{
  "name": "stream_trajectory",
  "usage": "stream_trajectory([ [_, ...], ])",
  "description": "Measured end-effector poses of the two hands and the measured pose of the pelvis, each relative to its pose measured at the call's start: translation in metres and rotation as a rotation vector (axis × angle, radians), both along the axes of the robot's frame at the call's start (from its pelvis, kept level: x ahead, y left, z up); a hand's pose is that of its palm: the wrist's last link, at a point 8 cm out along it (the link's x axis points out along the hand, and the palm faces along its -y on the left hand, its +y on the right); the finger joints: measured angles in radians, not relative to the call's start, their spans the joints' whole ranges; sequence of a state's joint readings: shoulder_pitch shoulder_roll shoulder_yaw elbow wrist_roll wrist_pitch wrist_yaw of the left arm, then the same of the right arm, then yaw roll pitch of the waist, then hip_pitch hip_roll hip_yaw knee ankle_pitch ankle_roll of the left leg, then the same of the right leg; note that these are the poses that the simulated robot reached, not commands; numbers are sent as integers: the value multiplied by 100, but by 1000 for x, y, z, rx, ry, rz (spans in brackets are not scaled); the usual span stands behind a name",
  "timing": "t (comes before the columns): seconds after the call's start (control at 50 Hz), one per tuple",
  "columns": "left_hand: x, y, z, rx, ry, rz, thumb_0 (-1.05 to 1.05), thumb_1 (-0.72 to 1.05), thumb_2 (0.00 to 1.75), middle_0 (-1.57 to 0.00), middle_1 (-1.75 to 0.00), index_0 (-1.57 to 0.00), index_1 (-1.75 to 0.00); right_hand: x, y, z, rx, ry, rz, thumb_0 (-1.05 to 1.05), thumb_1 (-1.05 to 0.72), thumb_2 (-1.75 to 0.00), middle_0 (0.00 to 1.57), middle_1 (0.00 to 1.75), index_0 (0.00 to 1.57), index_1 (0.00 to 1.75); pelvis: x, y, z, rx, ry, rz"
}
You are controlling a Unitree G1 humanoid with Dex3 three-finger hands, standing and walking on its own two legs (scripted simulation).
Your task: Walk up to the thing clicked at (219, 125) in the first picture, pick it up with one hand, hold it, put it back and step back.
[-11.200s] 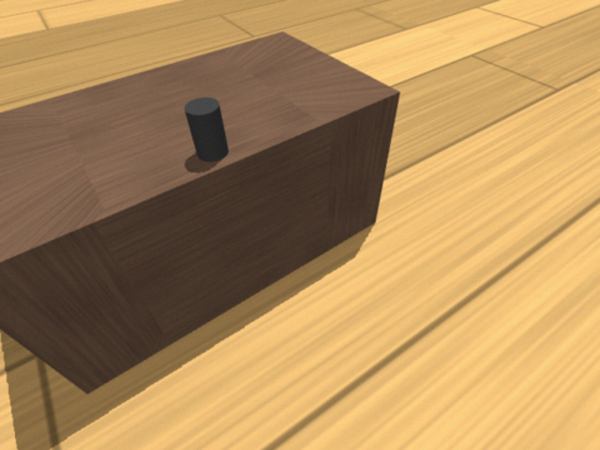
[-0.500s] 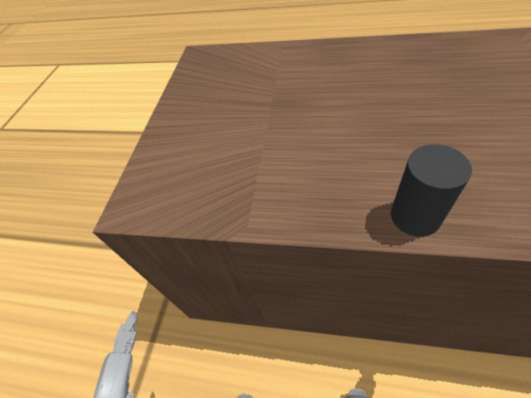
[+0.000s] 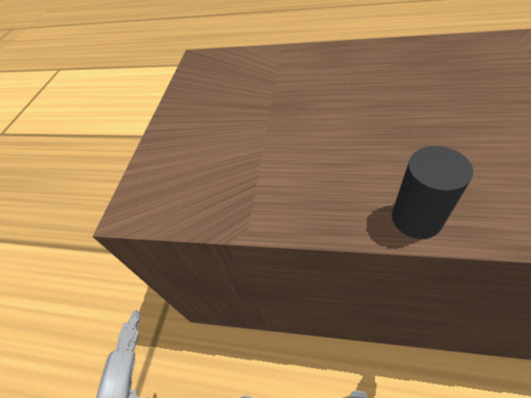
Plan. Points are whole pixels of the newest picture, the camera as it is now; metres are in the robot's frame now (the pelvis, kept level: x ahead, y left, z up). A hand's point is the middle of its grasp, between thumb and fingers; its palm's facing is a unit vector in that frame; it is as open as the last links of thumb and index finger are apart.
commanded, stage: approach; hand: right
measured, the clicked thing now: (427, 195) +0.46 -0.21 +0.00
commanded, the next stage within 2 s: close in in 0.36 s
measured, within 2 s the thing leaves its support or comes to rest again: neither
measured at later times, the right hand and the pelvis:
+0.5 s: hand (498, 217) +0.41 -0.30 +0.00, palm faces +0.15 +0.98 +0.10, open 17.7 cm; pelvis -0.02 +0.00 -0.02, yaw +1 degrees
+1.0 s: hand (454, 208) +0.43 -0.24 +0.00, palm faces +0.21 +0.98 +0.03, open 17.5 cm; pelvis -0.02 +0.01 -0.04, yaw +2 degrees
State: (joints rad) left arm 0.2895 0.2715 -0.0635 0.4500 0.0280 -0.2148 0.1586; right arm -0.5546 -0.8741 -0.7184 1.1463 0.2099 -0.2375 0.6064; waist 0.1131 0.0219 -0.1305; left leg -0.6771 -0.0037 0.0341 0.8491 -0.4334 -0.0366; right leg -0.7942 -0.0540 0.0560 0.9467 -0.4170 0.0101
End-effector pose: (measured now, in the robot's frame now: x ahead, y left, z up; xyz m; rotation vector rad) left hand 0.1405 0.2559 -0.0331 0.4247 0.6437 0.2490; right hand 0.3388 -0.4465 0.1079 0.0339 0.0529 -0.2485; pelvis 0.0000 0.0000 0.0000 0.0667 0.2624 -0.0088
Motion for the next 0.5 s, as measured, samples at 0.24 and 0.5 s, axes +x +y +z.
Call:
stream_trajectory([
  [0.24, -10, -4, -5, 5, 20, -34, 0, -54, 5, -6, -5, -6, -5, -5, 3, -25, 1, 18, -7, -1, 59, -6, 4, 5, 5, 5, -9, 1, -7, 0, 21, -2],
  [0.5, -17, -3, 0, 34, -28, -19, 0, -53, 4, -6, -5, -6, -5, 45, 96, -109, 86, 38, 100, -1, 60, -6, 4, 5, 6, 5, -17, 0, -25, 2, 71, 19],
])
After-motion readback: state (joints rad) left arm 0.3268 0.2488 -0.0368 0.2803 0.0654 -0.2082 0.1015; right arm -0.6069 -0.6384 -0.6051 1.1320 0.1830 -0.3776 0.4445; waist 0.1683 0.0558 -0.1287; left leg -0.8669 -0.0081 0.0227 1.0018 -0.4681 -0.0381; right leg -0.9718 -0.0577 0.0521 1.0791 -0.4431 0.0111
